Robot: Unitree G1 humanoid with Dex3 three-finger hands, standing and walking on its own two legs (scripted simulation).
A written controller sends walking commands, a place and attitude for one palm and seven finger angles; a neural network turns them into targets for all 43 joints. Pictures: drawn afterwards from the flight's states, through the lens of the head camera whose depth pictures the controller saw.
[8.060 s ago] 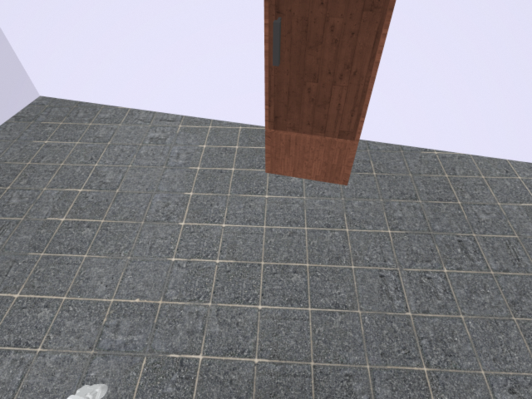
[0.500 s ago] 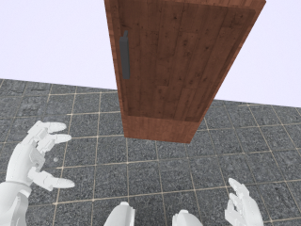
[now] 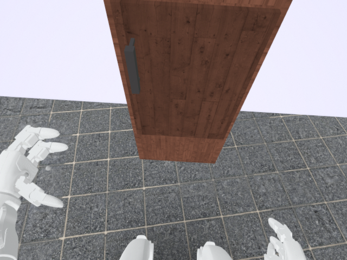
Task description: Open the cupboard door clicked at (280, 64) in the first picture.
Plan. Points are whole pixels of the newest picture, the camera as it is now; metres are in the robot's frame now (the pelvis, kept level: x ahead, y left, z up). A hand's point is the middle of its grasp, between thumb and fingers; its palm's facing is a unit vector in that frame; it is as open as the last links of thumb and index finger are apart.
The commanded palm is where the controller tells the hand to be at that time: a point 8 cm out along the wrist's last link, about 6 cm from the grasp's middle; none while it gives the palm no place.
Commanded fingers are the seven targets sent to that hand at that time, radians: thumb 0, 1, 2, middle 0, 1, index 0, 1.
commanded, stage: raise the hand with hooked fingers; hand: left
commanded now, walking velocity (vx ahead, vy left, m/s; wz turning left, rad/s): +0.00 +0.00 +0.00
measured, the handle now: (134, 67) +0.62 +0.15 +0.04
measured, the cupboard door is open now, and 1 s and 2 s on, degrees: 0 0 0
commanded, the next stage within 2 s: move the hooked fingers beside the handle in 0.38 s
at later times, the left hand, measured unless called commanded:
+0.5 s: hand (48, 169) +0.28 +0.27 +0.06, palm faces +0.00 -1.00 -0.05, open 13.9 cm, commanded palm +0.27 +0.32 +0.06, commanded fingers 0.00 -0.50 0.30 -0.30 -1.20 -0.30 -1.20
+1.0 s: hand (75, 131) +0.38 +0.25 +0.05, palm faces -0.02 -1.00 -0.03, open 13.9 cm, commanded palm +0.36 +0.30 +0.05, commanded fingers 0.00 -0.50 0.30 -0.30 -1.20 -0.30 -1.20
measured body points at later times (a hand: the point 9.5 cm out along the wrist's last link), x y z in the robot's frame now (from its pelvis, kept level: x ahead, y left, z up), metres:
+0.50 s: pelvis +0.00 +0.00 +0.00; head +0.07 +0.01 +0.45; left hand +0.28 +0.33 +0.06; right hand +0.16 -0.25 -0.08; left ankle +0.02 +0.11 -0.67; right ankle +0.01 -0.12 -0.67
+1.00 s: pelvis +0.00 +0.00 +0.00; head +0.09 +0.01 +0.44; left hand +0.38 +0.30 +0.06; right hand +0.11 -0.26 -0.10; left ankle +0.02 +0.11 -0.67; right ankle +0.01 -0.12 -0.67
